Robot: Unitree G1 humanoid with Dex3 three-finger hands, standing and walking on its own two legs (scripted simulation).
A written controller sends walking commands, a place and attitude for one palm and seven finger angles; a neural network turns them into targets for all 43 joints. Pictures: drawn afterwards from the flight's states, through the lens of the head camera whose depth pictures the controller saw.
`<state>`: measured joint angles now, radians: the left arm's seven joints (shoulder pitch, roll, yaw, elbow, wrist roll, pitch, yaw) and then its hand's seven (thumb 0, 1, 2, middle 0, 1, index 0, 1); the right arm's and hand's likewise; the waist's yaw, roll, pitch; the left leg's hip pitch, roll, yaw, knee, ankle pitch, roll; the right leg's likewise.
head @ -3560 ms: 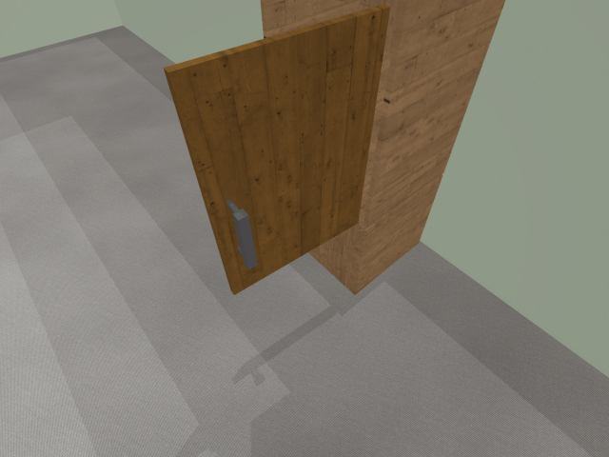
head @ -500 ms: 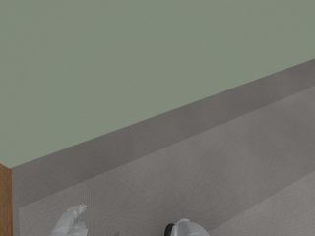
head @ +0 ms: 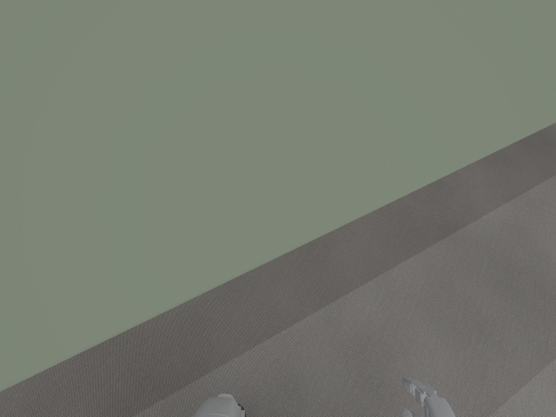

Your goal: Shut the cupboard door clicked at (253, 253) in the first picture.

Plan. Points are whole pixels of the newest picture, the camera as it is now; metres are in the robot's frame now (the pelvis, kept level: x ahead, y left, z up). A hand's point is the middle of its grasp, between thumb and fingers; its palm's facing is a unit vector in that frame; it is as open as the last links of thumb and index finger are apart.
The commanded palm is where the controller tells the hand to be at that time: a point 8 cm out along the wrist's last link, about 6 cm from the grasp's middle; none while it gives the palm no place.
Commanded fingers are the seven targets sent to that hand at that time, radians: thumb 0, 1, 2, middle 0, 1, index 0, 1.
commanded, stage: turn to face it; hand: left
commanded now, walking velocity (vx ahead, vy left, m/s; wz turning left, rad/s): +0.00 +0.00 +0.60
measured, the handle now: out of the picture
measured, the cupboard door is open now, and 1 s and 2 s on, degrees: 85 85 85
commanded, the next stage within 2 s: none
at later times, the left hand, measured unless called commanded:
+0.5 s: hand (185, 375) +0.19 +0.18 -0.15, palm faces +0.24 -0.94 -0.23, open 7.3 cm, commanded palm none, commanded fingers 0.00 0.90 0.90 -0.20 -0.30 -0.20 -0.30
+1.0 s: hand (171, 416) +0.13 +0.19 -0.15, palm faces +0.54 -0.77 -0.34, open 7.3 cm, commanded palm none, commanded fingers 0.00 0.90 0.90 -0.20 -0.30 -0.20 -0.30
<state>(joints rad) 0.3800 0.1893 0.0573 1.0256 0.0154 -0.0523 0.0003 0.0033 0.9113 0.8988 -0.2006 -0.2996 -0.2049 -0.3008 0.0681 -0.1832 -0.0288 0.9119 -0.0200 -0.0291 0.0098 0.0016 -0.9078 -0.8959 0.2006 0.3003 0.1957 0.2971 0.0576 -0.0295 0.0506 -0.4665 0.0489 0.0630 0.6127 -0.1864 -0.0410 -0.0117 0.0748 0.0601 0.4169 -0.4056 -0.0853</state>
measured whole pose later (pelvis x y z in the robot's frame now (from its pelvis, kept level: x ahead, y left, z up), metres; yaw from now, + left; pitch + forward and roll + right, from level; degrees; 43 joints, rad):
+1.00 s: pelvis +0.18 -0.05 -0.01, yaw +33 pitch +1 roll +1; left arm 0.18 0.25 0.06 0.88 0.02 0.02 0.01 0.00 0.91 0.90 -0.20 -0.30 -0.20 -0.30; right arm 0.13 -0.26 -0.07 0.90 -0.02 0.07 0.01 0.00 -0.90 -0.90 0.20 0.30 0.20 0.30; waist 0.00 0.03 0.09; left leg -0.42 0.00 -0.07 0.77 -0.42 -0.04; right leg -0.33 -0.06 -0.06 0.65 -0.35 0.02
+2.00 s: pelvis +0.27 -0.08 +0.00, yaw +71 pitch +1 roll +2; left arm 0.22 0.19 0.04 0.88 0.02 0.01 0.02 0.00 0.90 0.90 -0.20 -0.30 -0.21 -0.30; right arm 0.11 -0.24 -0.06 0.92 -0.01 0.08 0.03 0.00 -0.91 -0.90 0.20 0.30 0.19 0.30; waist 0.00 -0.05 0.12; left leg -0.35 0.02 0.09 0.73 -0.42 -0.06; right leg -0.20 -0.14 -0.26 0.56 -0.36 -0.01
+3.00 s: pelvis +0.32 -0.06 +0.01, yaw +106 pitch +1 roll -1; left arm 0.15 0.27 0.08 0.90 0.01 0.06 0.01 0.01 0.91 0.90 -0.20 -0.30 -0.20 -0.30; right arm 0.17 -0.21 -0.04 0.92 -0.02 0.04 0.00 0.00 -0.90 -0.90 0.20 0.30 0.20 0.30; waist 0.00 -0.03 0.10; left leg -0.27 -0.02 -0.04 0.49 -0.24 0.02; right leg -0.47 -0.08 -0.02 1.02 -0.44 0.08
